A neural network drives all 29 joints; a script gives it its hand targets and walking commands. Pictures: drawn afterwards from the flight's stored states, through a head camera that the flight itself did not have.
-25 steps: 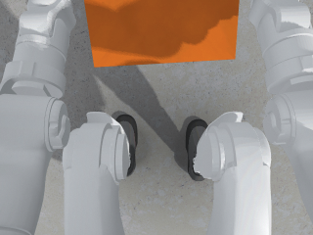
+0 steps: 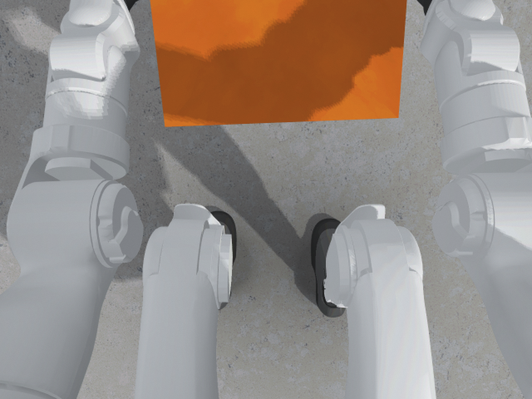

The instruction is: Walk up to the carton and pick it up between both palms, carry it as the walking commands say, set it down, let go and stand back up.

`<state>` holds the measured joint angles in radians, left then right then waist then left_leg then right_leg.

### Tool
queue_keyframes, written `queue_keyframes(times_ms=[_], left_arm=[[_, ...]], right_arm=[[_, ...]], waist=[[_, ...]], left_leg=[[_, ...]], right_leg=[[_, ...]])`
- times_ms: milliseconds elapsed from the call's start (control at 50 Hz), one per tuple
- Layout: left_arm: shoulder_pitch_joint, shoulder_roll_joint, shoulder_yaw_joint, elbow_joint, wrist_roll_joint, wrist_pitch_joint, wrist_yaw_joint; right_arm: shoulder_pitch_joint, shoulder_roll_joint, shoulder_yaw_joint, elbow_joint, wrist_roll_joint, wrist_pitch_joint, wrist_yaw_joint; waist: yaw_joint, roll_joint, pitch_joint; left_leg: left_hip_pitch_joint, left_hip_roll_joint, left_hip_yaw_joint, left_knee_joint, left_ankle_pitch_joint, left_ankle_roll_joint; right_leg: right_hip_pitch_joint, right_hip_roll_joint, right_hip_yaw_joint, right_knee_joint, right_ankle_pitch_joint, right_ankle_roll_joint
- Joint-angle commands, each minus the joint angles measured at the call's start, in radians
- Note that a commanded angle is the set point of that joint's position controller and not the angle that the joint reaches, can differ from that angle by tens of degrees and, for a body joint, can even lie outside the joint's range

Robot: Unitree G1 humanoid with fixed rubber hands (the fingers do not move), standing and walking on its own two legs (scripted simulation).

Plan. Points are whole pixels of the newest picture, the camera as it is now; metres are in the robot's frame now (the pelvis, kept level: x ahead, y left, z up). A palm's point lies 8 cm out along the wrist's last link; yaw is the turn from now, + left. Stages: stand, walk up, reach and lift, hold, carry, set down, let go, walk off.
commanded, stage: reach and lift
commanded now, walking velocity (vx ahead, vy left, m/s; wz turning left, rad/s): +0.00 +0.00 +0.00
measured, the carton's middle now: (275, 15) +0.56 +0.01 -0.21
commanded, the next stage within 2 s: none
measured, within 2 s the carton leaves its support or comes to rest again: neither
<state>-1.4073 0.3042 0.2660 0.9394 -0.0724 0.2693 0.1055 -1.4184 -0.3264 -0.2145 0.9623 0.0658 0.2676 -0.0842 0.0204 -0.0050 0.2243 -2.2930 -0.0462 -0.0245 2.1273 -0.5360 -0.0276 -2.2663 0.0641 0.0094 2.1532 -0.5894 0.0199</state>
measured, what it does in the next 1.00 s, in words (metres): rises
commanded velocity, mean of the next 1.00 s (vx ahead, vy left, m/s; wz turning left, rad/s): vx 0.00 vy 0.00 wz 0.00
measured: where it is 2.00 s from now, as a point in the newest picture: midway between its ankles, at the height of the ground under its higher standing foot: (273, 279)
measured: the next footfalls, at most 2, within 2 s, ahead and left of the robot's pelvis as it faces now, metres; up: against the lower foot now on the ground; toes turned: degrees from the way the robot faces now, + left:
none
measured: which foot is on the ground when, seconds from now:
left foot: down 0.00-1.00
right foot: down 0.00-1.00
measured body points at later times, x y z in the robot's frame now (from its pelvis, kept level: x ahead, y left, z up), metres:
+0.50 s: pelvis +0.00 +0.00 +0.05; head +0.33 +0.00 +0.35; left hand +0.55 +0.20 -0.06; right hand +0.56 -0.16 -0.06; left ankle +0.12 +0.12 -0.35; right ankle +0.10 -0.12 -0.35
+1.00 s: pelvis +0.00 +0.00 +0.10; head +0.30 +0.01 +0.44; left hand +0.52 +0.20 +0.02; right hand +0.54 -0.16 +0.01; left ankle +0.12 +0.12 -0.35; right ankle +0.10 -0.12 -0.35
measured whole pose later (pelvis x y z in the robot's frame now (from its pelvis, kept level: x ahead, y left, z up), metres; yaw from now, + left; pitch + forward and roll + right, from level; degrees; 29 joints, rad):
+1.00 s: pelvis +0.00 +0.00 +0.10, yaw +0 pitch +47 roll -1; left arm -1.13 0.11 0.45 0.71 0.13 0.37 0.16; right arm -1.14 -0.14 -0.38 0.75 -0.13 0.38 -0.07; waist 0.02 0.00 -0.13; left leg -2.13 -0.08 -0.05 1.77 -0.46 -0.04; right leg -2.10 0.09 0.05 1.78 -0.51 0.04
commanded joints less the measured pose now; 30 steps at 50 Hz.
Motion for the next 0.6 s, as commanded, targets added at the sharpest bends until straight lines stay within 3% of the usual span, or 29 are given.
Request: queue_keyframes(times_ms=[0, 180, 580], left_arm=[[-0.610, -0.934, -0.316, -0.213, -0.089, -0.017, -0.301], [-0.552, -0.964, -0.336, -0.283, -0.067, 0.013, -0.315], [-0.444, -1.060, -0.299, -0.247, 0.014, 0.077, -0.348]], right_arm=[[-0.605, 0.941, 0.306, -0.217, 0.099, -0.023, 0.293], [-0.557, 0.997, 0.336, -0.291, 0.087, 0.002, 0.282], [-0.476, 1.053, 0.286, -0.290, 0.009, 0.051, 0.314]], waist=[[0.011, -0.006, -1.318], [0.025, -0.031, -1.458], [0.012, -0.009, -1.426]], left_leg=[[0.699, -0.055, 0.094, -0.138, 0.373, 0.018], [0.716, -0.066, 0.107, -0.187, 0.416, 0.013], [0.746, -0.077, 0.108, -0.375, 0.316, 0.009]], right_leg=[[0.575, 0.052, -0.075, -0.183, 0.355, -0.026], [0.662, 0.064, -0.071, -0.231, 0.415, -0.016], [0.634, 0.077, -0.088, -0.412, 0.300, -0.017]])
